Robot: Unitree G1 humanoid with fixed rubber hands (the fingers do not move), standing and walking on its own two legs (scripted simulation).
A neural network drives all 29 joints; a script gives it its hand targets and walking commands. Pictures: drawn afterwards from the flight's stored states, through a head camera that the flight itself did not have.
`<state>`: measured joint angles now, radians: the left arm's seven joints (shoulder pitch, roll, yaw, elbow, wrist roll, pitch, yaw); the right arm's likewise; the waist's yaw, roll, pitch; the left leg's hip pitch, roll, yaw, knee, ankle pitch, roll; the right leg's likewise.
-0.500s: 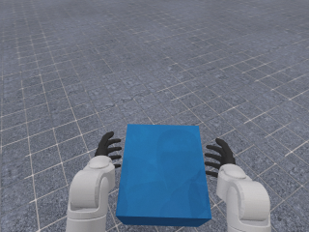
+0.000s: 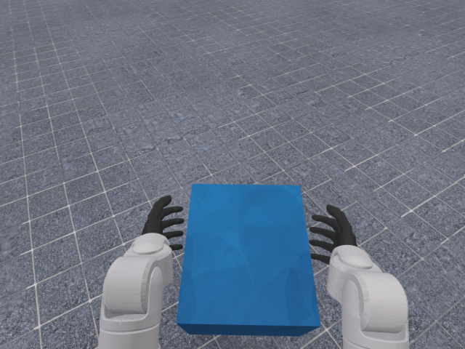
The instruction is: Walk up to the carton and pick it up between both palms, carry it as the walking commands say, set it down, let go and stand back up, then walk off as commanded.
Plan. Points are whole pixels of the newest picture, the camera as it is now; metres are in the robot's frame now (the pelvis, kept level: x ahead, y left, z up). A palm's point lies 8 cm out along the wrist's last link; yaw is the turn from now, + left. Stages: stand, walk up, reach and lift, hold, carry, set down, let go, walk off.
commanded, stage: carry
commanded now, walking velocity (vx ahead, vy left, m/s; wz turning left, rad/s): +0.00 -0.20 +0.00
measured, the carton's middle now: (245, 259) +0.30 -0.01 +0.00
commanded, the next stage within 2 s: none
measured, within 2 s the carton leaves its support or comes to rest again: neither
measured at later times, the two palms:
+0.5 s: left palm (247, 283) +0.21 -0.01 +0.10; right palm (459, 293) +0.20 -0.29 +0.09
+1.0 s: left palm (331, 342) +0.14 -0.10 +0.11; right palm out of the picture +0.15 -0.39 +0.10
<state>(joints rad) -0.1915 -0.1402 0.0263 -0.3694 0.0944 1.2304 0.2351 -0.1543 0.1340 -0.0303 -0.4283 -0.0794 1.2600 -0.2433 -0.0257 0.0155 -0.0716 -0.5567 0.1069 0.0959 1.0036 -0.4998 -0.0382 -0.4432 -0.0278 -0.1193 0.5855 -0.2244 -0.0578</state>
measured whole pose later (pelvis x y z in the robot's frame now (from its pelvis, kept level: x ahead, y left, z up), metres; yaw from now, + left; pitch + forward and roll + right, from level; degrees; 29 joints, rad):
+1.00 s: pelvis -0.12 -0.25 +0.00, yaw +1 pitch +2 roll +1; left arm -0.19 -0.14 0.04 -0.35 0.10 1.25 0.24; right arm -0.18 0.14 -0.04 -0.36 -0.09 1.26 -0.23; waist 0.00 -0.01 -0.10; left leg -0.36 0.10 0.10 0.61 -0.35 -0.02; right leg -0.41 0.01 -0.15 0.53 -0.18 -0.10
